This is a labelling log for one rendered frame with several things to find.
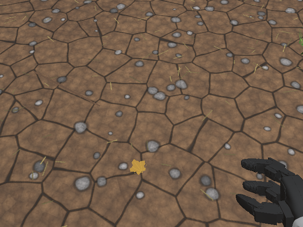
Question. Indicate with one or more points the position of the robot right forearm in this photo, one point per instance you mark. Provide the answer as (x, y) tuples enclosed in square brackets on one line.
[(298, 222)]

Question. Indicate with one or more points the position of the right robot hand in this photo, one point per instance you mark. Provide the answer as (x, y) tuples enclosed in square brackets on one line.
[(286, 199)]

